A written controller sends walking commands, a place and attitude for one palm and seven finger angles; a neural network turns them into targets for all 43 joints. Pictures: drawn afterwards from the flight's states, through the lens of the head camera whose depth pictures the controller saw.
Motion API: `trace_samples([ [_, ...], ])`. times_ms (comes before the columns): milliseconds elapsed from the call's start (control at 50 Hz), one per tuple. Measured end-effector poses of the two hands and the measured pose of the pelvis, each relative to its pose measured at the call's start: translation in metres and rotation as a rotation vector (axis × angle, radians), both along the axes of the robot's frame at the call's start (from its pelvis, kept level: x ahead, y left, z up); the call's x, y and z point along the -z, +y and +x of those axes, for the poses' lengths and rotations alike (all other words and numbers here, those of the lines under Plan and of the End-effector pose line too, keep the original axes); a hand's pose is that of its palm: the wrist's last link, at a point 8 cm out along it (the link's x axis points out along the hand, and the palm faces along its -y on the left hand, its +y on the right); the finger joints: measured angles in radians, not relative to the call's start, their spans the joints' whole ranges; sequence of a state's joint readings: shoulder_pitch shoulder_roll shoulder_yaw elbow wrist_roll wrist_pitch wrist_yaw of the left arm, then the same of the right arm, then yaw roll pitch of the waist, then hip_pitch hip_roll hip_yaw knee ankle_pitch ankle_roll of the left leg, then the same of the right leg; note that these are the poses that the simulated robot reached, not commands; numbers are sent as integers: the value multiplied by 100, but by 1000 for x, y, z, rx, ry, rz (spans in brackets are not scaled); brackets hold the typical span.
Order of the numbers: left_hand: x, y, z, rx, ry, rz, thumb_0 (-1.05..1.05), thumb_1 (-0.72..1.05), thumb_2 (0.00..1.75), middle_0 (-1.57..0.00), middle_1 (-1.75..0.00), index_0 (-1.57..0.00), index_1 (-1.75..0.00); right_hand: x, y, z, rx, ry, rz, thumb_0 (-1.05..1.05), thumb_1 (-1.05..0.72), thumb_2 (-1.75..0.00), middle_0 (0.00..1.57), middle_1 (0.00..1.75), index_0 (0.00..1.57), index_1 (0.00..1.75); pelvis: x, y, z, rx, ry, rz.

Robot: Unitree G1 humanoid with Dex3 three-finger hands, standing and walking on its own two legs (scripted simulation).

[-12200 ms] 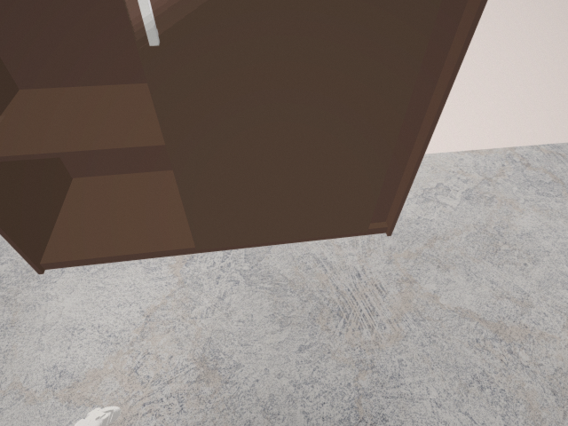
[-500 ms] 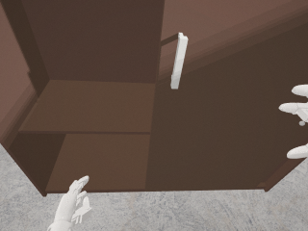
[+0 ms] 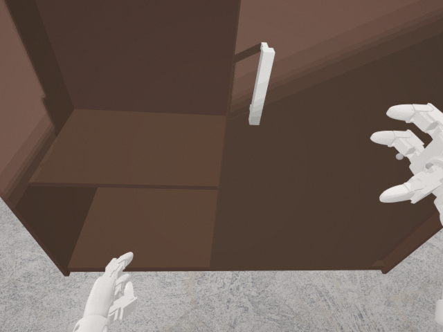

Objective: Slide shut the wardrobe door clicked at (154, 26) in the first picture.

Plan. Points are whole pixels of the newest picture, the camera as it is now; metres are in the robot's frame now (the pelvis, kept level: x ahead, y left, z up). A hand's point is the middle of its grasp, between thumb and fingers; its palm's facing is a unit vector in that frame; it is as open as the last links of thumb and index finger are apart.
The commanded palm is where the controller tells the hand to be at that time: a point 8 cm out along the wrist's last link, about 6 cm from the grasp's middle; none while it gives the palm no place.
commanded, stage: move the hooked fingers beside the handle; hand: right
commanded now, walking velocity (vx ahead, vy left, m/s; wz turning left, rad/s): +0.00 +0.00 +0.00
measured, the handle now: (259, 85) +0.53 -0.05 +0.22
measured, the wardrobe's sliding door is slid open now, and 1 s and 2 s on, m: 0.62 0.62 0.62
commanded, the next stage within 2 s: none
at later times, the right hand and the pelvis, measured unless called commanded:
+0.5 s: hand (356, 132) +0.38 -0.20 +0.22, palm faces -0.03 +1.00 -0.02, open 14.0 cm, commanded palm +0.36 -0.24 +0.22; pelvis +0.00 -0.01 +0.00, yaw +1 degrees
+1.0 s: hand (318, 107) +0.45 -0.16 +0.22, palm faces -0.04 +1.00 +0.01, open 14.0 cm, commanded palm +0.43 -0.20 +0.22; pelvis +0.01 -0.01 +0.00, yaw +2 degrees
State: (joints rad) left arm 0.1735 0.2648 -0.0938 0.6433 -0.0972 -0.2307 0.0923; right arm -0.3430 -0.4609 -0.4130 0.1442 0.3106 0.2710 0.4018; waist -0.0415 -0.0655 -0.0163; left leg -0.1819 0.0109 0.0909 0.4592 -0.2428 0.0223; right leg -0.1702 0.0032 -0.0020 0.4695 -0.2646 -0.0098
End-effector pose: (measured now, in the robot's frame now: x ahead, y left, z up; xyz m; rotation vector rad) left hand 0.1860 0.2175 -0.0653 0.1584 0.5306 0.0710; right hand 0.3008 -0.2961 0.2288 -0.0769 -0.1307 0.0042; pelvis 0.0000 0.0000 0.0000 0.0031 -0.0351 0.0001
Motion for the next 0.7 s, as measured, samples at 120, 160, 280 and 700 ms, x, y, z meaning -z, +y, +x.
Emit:
trace_samples([
  [120,2,2,-4,-22,19,-9,1,90,90,-20,-30,-21,-30,1,8,13,-3,7,17,-1,50,-30,30,120,30,120,0,-1,3,-11,9,-2],
  [160,3,4,-5,-27,30,-6,1,90,90,-20,-30,-21,-30,2,9,16,2,14,23,-1,50,-30,30,120,30,120,0,-2,4,-12,10,-2],
  [280,6,6,-6,-36,58,12,1,90,90,-20,-30,-21,-30,5,16,25,8,20,33,-1,50,-30,30,120,30,120,0,-3,5,-8,8,-1],
  [700,16,10,-31,-97,155,20,1,90,90,-20,-30,-21,-30,11,61,93,-17,93,69,-1,50,-30,30,120,30,120,-2,-6,5,-21,31,-2],
])
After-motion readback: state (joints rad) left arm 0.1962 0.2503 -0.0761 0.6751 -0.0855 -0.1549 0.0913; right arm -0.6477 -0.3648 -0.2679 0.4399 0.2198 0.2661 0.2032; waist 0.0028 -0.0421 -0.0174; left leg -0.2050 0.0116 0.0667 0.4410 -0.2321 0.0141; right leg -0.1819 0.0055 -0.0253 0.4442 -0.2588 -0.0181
